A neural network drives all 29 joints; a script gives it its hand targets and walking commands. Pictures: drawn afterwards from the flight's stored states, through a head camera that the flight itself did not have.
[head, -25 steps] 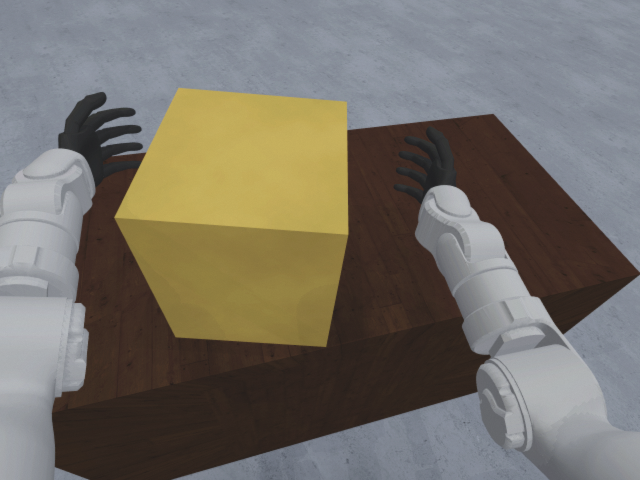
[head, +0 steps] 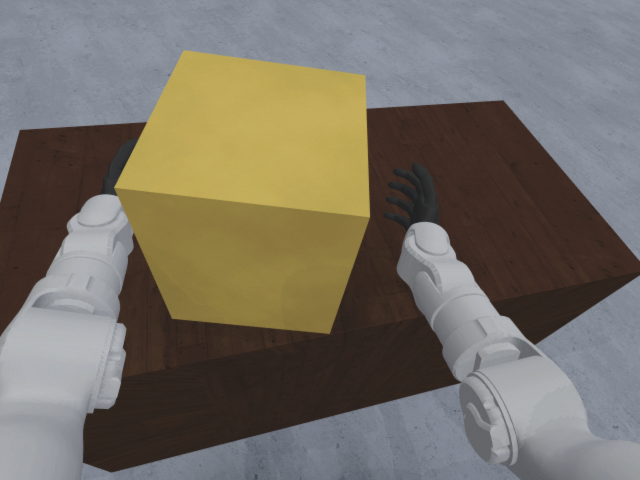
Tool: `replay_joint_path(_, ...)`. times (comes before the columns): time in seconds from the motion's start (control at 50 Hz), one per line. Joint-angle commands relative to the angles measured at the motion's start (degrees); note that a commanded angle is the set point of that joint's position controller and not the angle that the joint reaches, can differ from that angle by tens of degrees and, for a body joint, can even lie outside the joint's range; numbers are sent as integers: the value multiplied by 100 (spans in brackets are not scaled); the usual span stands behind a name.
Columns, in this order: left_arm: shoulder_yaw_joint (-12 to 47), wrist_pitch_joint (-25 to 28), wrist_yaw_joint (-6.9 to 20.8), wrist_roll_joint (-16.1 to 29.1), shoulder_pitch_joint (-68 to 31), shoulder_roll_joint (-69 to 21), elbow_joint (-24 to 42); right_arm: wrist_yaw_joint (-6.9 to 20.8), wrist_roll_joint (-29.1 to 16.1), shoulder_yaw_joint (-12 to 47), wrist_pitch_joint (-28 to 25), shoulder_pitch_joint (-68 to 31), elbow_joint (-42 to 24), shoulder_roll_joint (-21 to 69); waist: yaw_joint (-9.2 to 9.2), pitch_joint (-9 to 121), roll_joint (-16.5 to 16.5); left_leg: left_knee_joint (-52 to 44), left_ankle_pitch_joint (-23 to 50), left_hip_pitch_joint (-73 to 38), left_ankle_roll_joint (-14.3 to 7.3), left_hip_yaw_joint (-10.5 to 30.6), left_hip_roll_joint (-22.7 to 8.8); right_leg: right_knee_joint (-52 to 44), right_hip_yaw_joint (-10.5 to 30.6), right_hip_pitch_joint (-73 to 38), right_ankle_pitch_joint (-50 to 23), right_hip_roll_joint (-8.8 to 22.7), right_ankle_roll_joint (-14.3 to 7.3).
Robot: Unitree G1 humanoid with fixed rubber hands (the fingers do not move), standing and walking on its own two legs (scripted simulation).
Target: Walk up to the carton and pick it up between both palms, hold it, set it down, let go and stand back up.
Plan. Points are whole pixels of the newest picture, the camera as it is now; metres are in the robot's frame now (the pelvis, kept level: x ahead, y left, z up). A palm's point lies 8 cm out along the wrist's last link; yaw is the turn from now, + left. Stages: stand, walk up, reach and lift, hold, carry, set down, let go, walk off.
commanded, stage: reach and lift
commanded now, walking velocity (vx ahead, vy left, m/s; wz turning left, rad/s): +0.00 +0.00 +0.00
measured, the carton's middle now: (262, 204) +0.48 +0.02 +0.04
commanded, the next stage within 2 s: none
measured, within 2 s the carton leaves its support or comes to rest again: neither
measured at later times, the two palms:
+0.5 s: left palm (135, 195) +0.48 +0.17 +0.08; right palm (401, 221) +0.39 -0.15 +0.08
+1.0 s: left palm (138, 196) +0.47 +0.17 +0.08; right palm (401, 225) +0.39 -0.15 +0.08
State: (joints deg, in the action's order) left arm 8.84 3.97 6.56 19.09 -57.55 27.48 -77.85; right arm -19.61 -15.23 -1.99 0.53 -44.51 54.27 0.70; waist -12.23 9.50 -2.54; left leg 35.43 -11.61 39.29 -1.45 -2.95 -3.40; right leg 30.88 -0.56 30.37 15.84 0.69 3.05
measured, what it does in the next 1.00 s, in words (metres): stands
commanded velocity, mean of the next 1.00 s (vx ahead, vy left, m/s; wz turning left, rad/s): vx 0.00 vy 0.00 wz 0.00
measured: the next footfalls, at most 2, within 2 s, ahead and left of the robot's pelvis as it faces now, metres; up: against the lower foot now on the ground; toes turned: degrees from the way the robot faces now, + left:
none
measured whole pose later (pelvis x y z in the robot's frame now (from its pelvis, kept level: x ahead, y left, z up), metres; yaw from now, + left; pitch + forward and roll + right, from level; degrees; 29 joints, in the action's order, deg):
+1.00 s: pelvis +0.00 +0.01 +0.00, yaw +0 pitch +15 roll -3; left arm 1.2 5.8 4.2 7.5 -60.0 20.3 -78.2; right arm -17.7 -1.5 -16.3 -6.4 -47.6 60.7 5.2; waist -11.0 8.8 -2.5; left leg 36.9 -12.2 39.6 -2.5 -2.2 -2.2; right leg 30.8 -1.1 30.1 15.4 1.7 4.2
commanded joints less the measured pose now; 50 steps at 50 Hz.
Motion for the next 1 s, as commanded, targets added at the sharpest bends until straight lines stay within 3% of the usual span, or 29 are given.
replay_joint_path(0.0, -103, 481, -86, 42, -3400, 761, 1308, 34, 114, -166, -612, -2729, -1159, -975, 48, 3986, 1695, 438, 2415, -3917, 409, 191, 190, -156, -430, 521, -2186, -273, -205)
replay_joint_path(0.1, -184, 454, -133, -45, -3314, 636, 1416, 102, 156, -216, -723, -2728, -1178, -1046, 67, 4036, 1595, 515, 2735, -4016, 519, 251, 160, -131, -505, 624, -2176, -335, -190)
replay_joint_path(0.24, -32, 360, -153, -87, -3296, 179, 1249, 140, 213, -302, -706, -2824, -909, -929, -43, 3590, 1555, 413, 2385, -3924, 572, 330, 126, -152, -564, 886, -1683, -303, -220)
replay_joint_path(0.28, -90, 365, -165, -168, -3303, 107, 1284, 161, 236, -299, -693, -2894, -771, -854, 8, 3503, 1532, 365, 2358, -3918, 580, 365, 99, -185, -562, 902, -1614, -293, -232)
replay_joint_path(0.42, -242, 377, -212, -426, -3322, -186, 1195, 128, 565, -577, -726, -2971, -519, -591, -33, 3526, 1406, 326, 2292, -3839, 589, 363, 92, -234, -581, 876, -1574, -271, -225)
replay_joint_path(0.5, -364, 327, -246, -629, -3422, -384, 1336, 51, 825, -847, -830, -3028, -413, -488, -117, 3592, 1505, 308, 2287, -3906, 635, 338, 96, -296, -609, 795, -1625, -268, -224)
replay_joint_path(0.52, -420, 316, -247, -663, -3402, -388, 1383, 28, 848, -859, -868, -3076, -515, -452, -52, 3689, 1489, 328, 2314, -3889, 636, 323, 97, -285, -594, 759, -1641, -259, -203)
replay_joint_path(0.68, -454, 334, -221, -849, -3552, -679, 1322, 51, 1066, -952, -885, -3268, -520, -94, -33, 3586, 1532, 290, 2042, -3715, 562, 250, 129, -291, -537, 714, -1557, -190, -207)
replay_joint_path(0.82, -500, 367, -130, -973, -3543, -952, 1073, 96, 1265, -1017, -921, -3364, -490, 244, -16, 3451, 1379, 165, 1760, -3628, 503, 213, 126, -357, -523, 503, -1419, -148, -213)
replay_joint_path(0.94, -725, 516, -1, -1326, -3439, -1236, 1050, 246, 1607, -1112, -1071, -3257, -389, 648, 123, 3412, 1393, 109, 2026, -3779, 521, 149, 125, -411, -516, 202, -1526, -149, -213)
replay_joint_path(0.98, -775, 577, 56, -1448, -3488, -1421, 967, 288, 1759, -1219, -1155, -3268, -304, 809, 82, 3331, 1362, 79, 2053, -3751, 522, 108, 142, -460, -514, 75, -1579, -151, -215)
